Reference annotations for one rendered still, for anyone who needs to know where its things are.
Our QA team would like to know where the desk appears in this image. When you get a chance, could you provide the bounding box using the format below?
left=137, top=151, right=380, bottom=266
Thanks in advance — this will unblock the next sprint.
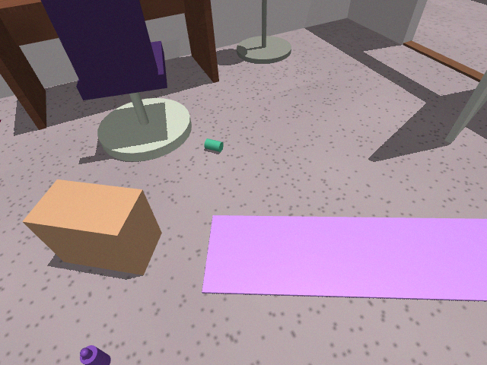
left=0, top=0, right=219, bottom=130

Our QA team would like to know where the office chair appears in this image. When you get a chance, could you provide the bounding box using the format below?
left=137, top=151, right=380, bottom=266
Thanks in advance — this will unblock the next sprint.
left=41, top=0, right=192, bottom=162

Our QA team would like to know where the coat stand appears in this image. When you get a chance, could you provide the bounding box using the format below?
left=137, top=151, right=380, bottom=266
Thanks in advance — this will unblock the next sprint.
left=237, top=0, right=291, bottom=64

